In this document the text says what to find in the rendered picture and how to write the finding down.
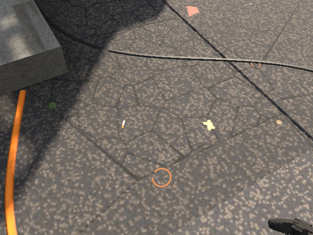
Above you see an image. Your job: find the right robot hand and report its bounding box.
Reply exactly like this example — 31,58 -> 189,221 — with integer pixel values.
268,217 -> 313,235

